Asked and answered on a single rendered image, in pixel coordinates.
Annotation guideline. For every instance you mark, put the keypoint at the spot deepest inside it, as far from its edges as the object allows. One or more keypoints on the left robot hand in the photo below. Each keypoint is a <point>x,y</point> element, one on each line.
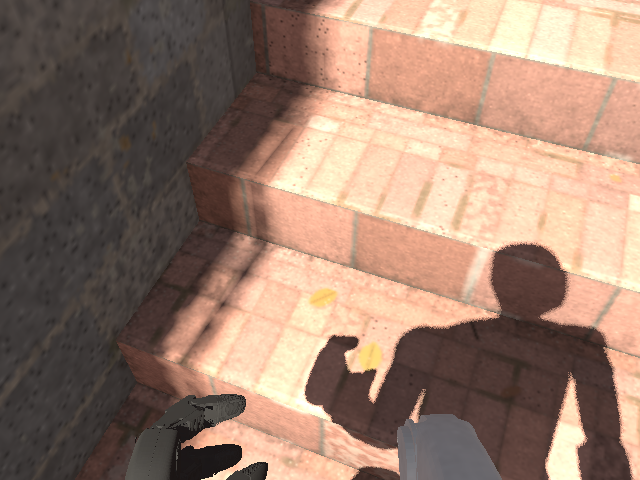
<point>157,454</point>

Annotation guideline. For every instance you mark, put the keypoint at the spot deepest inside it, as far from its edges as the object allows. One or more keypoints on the robot right thigh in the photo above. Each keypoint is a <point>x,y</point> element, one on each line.
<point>442,447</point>

